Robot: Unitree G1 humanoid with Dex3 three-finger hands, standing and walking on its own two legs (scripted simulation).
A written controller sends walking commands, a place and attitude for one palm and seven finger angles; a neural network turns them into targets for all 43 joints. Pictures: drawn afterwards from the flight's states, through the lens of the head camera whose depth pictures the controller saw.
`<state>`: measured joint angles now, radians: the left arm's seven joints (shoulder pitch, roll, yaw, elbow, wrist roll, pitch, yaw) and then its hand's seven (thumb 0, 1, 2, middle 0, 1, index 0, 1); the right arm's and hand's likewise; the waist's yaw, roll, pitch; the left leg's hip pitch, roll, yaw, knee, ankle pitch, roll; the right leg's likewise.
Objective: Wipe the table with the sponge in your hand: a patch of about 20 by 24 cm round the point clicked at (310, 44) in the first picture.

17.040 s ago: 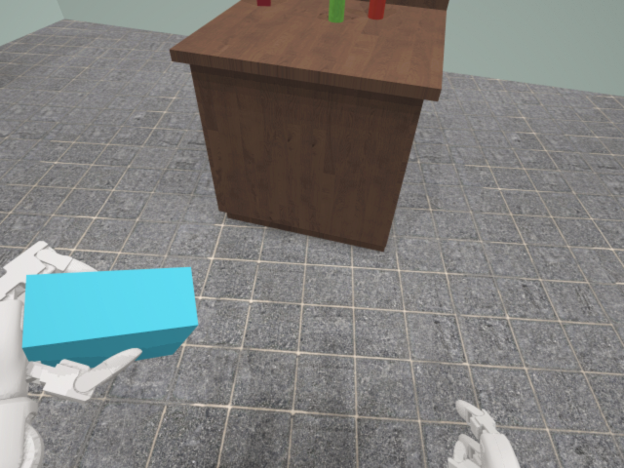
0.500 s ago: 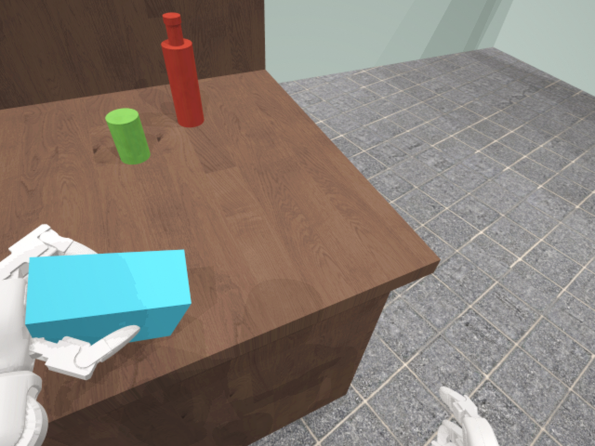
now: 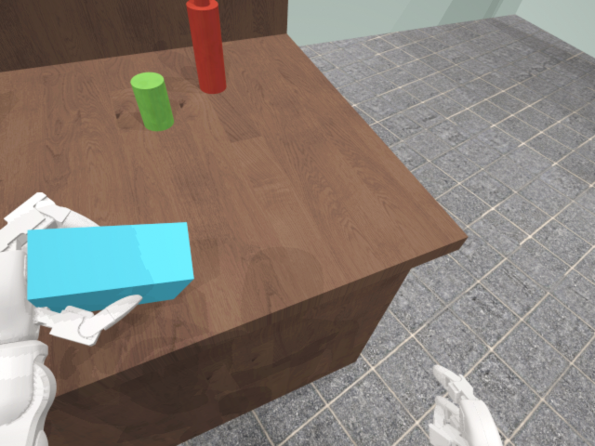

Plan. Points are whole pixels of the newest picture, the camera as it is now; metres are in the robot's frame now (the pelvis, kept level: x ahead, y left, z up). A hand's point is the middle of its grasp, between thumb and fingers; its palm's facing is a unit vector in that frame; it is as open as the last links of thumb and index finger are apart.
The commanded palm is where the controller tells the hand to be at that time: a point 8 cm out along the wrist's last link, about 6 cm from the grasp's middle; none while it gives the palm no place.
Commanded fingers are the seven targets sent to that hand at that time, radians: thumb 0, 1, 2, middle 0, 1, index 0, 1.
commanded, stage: come to a stop and stand still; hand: left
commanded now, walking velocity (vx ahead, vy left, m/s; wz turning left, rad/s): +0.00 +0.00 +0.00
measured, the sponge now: (138, 269) +0.25 +0.21 +0.13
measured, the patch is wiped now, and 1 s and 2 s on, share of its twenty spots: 0.00 0.00 0.00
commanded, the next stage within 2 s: look again from close up in 0.52 s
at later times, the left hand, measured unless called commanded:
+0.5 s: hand (41, 261) +0.24 +0.30 +0.15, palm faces +0.38 -0.86 -0.34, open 9.9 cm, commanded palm +0.17 +0.33 +0.18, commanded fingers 0.00 0.10 1.30 -1.20 -1.60 -1.20 -1.60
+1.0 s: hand (55, 269) +0.23 +0.28 +0.16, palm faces +0.40 -0.85 -0.35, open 9.9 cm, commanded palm +0.17 +0.31 +0.18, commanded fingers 0.00 0.10 1.30 -1.20 -1.60 -1.20 -1.60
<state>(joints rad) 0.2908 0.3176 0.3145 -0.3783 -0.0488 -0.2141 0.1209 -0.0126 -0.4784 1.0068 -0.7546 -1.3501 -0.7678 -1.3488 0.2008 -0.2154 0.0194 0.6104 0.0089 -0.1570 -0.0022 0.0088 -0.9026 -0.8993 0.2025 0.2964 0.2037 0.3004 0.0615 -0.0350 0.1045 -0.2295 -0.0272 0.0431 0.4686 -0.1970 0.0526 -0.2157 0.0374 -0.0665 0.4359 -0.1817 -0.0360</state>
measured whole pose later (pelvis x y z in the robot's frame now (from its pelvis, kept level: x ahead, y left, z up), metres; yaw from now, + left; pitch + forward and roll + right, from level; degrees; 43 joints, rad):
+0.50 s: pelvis +0.01 +0.05 +0.00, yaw +1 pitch -2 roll -2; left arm 0.37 0.36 0.33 -0.45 -0.02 -0.22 0.10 -0.01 -0.48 1.01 -0.76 -1.35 -0.77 -1.35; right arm 0.19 -0.17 0.04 0.59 0.00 -0.14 0.00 0.01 -0.90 -0.90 0.20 0.30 0.21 0.30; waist 0.03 -0.04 0.08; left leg -0.21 -0.09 0.05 0.45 -0.21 0.10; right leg -0.20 -0.01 -0.04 0.43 -0.20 0.01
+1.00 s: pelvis +0.02 +0.02 +0.00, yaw +1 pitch -2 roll -2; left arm 0.42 0.36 0.34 -0.46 -0.04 -0.21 0.11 -0.01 -0.48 1.01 -0.76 -1.35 -0.77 -1.35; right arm 0.19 -0.20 0.03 0.59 0.01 -0.12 -0.03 0.01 -0.90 -0.90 0.20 0.30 0.20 0.30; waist 0.03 -0.02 0.07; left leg -0.21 -0.05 0.03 0.44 -0.21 0.08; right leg -0.17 0.02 -0.07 0.38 -0.17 -0.02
